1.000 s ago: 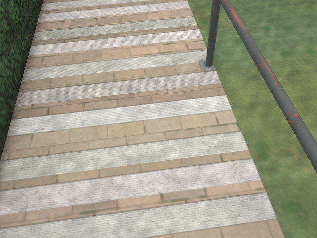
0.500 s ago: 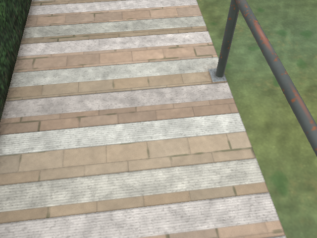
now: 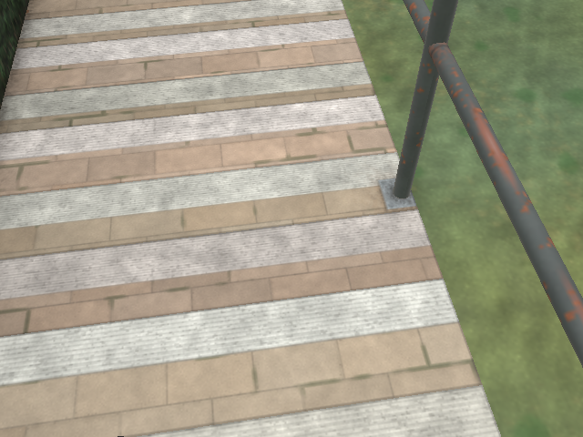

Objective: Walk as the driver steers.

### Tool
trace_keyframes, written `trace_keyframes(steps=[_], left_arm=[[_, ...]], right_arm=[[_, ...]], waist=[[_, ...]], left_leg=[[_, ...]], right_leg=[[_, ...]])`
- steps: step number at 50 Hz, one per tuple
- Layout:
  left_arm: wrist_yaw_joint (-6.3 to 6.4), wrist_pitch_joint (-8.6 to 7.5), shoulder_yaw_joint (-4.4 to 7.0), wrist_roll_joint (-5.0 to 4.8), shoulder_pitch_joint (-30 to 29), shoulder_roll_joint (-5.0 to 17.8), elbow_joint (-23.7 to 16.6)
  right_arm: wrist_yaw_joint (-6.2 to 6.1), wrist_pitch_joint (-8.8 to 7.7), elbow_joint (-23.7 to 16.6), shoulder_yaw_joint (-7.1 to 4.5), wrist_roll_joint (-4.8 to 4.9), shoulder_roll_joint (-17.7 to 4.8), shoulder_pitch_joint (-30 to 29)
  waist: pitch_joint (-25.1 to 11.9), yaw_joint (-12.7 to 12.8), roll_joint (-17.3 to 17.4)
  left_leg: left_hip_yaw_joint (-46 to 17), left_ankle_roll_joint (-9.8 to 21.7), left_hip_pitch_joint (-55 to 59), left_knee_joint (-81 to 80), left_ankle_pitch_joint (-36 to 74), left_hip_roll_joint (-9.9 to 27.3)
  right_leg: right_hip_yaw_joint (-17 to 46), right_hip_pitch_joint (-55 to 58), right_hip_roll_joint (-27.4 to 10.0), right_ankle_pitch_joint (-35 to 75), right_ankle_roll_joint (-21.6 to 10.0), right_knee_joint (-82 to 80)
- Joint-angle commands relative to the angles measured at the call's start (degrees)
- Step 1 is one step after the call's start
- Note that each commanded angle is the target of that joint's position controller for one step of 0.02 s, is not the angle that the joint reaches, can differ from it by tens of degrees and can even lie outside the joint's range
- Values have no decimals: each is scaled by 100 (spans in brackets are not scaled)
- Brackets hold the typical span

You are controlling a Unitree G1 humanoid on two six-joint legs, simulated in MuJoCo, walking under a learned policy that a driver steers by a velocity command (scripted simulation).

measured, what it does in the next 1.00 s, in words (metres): walks ahead, turning left: left foot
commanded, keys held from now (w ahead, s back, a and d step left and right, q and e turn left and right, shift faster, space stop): w+q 0.44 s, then w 0.56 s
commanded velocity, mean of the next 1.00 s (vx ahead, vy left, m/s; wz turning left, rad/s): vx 0.50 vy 0.00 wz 0.33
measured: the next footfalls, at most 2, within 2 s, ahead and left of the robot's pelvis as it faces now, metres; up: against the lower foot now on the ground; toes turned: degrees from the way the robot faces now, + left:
left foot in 0.50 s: +0.39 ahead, +0.15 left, +0.00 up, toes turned +20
right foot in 1.08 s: +0.75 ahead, +0.13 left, +0.00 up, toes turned +16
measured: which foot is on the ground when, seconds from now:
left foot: up 0.00-0.48, down 0.50-1.00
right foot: down 0.00-0.48, up 0.50-1.00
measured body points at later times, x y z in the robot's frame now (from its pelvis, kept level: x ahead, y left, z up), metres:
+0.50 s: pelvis +0.27 +0.05 +0.00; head +0.30 +0.07 +0.44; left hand +0.17 +0.29 -0.15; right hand +0.51 -0.13 -0.11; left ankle +0.35 +0.14 -0.72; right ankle +0.12 -0.09 -0.71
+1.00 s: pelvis +0.52 +0.14 +0.01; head +0.55 +0.16 +0.46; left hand +0.64 +0.41 -0.10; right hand +0.55 -0.12 -0.13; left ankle +0.35 +0.14 -0.72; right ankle +0.71 +0.09 -0.69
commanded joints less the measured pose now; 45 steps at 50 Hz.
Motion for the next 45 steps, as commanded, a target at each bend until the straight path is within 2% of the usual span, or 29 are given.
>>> trace_keyframes(steps=[1,2,3,5,7,8,9,12,14,15,18,19,20,22,23,24,25,26,27,28,29,30,31,32,35,39,41,42,45], left_arm=[[85,41,454,-22,2205,1337,228],[85,23,337,-66,1665,955,182],[88,-5,274,-85,1364,706,140],[162,-56,226,-159,1397,586,210],[184,-155,226,-234,1531,575,295],[165,-187,226,-288,1578,556,347],[108,-228,221,-350,1675,587,377],[63,-242,263,-268,1765,705,434],[61,-231,269,-273,1748,753,431],[84,-212,280,-287,1763,814,419],[166,-175,318,-227,2156,928,582],[184,-119,316,-214,2192,942,536],[221,-92,307,-222,2239,972,543],[256,23,360,-189,2264,1279,566],[209,100,386,-166,2417,1360,681],[153,165,386,-181,2261,1409,619],[97,183,345,-199,2179,1241,520],[-46,123,163,-361,2541,380,156],[-59,34,302,-327,2147,1051,100],[-46,3,307,-405,1640,1010,5],[-22,-50,243,-354,1633,844,37],[-18,-21,249,-205,1659,787,153],[-33,74,248,-91,1872,769,244],[-58,172,247,-50,1985,727,338],[-120,325,209,-104,1531,601,173],[-130,326,187,-204,616,593,-88],[-125,321,148,-192,301,551,-217],[-123,320,149,-214,201,568,-259],[-122,296,90,-221,-235,526,-438]], right_arm=[[17,-39,-523,-171,83,-896,-47],[52,-56,-710,-166,97,-793,-531],[76,-35,-746,-154,61,-650,-716],[153,165,-745,-186,-127,-484,-485],[198,335,-849,-206,-156,-351,-569],[211,358,-996,-196,-135,-306,-943],[229,387,-980,-195,-176,-223,-856],[286,452,-1315,-198,-178,-366,-1630],[337,452,-1453,-165,-183,-348,-1992],[351,449,-1490,-155,-182,-362,-2134],[429,393,-1812,-135,-350,-407,-2671],[459,347,-1804,-161,-314,-451,-2702],[468,354,-1814,-152,-287,-420,-2656],[425,375,-1838,-210,-245,-533,-2447],[425,373,-1753,-245,-271,-522,-1959],[373,308,-1504,-327,-287,-594,-1172],[261,213,-1232,-478,-346,-983,-308],[171,166,-1263,-632,-415,-1720,-337],[143,219,-1290,-595,-195,-1714,-108],[84,225,-1189,-546,-175,-1545,-442],[73,180,-1142,-453,-124,-1214,-677],[73,138,-1127,-391,-70,-1001,-905],[59,98,-1107,-320,-36,-808,-1060],[67,43,-1070,-279,-40,-724,-1037],[74,-72,-906,-295,-3,-944,-665],[103,-101,-813,-222,24,-884,-257],[76,-97,-724,-195,40,-899,-59],[52,-103,-688,-147,10,-799,16],[11,-94,-563,-89,-23,-794,216]], waist=[[-1878,1007,-600],[-947,827,-367],[-547,666,-214],[-251,367,-438],[-129,257,-383],[-61,270,-367],[-90,191,-433],[47,223,-451],[167,274,-482],[249,318,-531],[316,479,-479],[274,520,-477],[169,495,-539],[71,390,-607],[-105,187,-609],[-545,-141,-530],[-998,-539,-10],[-1358,-138,1703],[-1871,-271,683],[-1119,-141,306],[-665,38,133],[-436,231,3],[-391,410,100],[-426,456,130],[-395,471,1],[-171,265,207],[-83,180,257],[-29,166,241],[155,64,357]], left_leg=[[-478,275,-3561,3611,144,274],[-414,276,-3726,3496,676,471],[-383,246,-3568,3256,985,653],[-407,115,-3017,3015,1127,800],[-325,44,-3126,2989,1283,813],[-240,35,-3466,2899,1451,854],[-219,-10,-3433,2759,1776,852],[-88,-102,-3613,1992,2282,816],[50,-116,-3440,1219,2749,740],[165,-132,-3371,924,2875,700],[376,41,-3377,173,2776,670],[494,112,-3225,18,2672,603],[608,235,-3058,-35,2458,440],[849,426,-2625,-104,1524,86],[822,588,-2130,-103,1216,-59],[752,710,-1337,-467,1118,-286],[-9,932,-73,-998,1068,118],[-2921,1708,1673,-1496,972,1958],[-4289,1783,1734,-2179,1395,2310],[-3172,1598,1238,-2094,2040,2185],[-2476,1392,529,-2068,2841,1939],[-1896,1136,28,-2160,3098,1586],[-1553,1014,-295,-2298,3274,1378],[-1390,978,-446,-2400,3455,1289],[-1099,987,-311,-2692,4096,1246],[-777,765,88,-2879,4378,1131],[-726,687,295,-2926,4402,1111],[-692,638,412,-2890,4523,1102],[-589,643,635,-2849,4826,1127]], right_leg=[[3785,4304,-2372,-1734,-948,-1530],[3086,3420,-2182,-1656,-795,-1780],[2446,2762,-1974,-1213,-632,-2003],[1522,1914,-1674,-397,-367,-2213],[963,1774,-1565,153,-329,-2327],[730,1889,-1537,262,-335,-2378],[422,1775,-1442,411,-354,-2364],[-4,1866,-1375,689,-359,-2363],[-342,1881,-1287,822,-303,-2314],[-490,1933,-1305,911,-256,-2261],[-673,2579,-1607,1385,-223,-2201],[-830,2754,-1583,1629,-212,-2020],[-861,2969,-1635,2340,-241,-1776],[-995,3234,-1716,3987,-263,-1012],[-1068,3149,-1806,4568,-255,-248],[-1102,2914,-1715,4269,-187,872],[-1157,1937,-1486,2789,-8,2465],[-979,-705,-479,-2252,287,4580],[387,-1109,-154,-2413,328,5068],[529,-1464,-461,-1795,272,5045],[558,-1300,-629,-1380,224,4587],[637,-1023,-773,-1248,218,4041],[633,-698,-813,-1154,250,3771],[616,-498,-809,-1092,275,3623],[514,-714,-754,-844,426,3183],[349,-1225,-665,-43,445,2189],[282,-1401,-590,263,465,1756],[232,-1436,-556,331,487,1653],[105,-1438,-402,446,439,1123]])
